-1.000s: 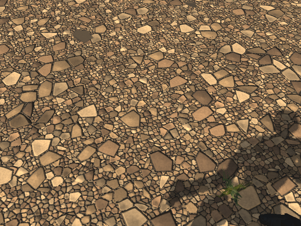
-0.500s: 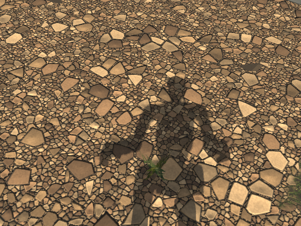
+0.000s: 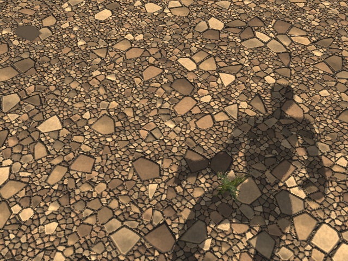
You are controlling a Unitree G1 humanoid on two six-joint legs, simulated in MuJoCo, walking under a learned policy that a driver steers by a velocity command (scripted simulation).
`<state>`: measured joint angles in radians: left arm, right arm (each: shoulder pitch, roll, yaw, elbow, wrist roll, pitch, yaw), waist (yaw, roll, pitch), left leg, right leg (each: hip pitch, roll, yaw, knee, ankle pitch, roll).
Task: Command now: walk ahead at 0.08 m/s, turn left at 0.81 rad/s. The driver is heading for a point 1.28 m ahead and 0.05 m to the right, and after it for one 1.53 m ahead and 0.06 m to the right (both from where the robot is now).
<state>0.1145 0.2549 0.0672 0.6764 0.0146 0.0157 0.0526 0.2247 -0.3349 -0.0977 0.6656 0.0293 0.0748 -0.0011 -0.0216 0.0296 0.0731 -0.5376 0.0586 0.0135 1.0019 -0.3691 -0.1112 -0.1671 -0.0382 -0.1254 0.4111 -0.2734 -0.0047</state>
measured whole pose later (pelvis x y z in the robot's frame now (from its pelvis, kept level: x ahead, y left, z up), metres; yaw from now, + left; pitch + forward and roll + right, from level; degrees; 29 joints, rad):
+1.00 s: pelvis +0.60 +0.12 -0.01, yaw -21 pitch +3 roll +1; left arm 0.46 0.32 0.07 0.86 -0.01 -0.07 -0.01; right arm -0.07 -0.26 0.05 0.56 -0.04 -0.06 0.03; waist 0.14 -0.01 0.03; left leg -0.71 0.09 -0.07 0.61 0.02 -0.04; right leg 0.11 0.15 0.26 0.27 -0.39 -0.17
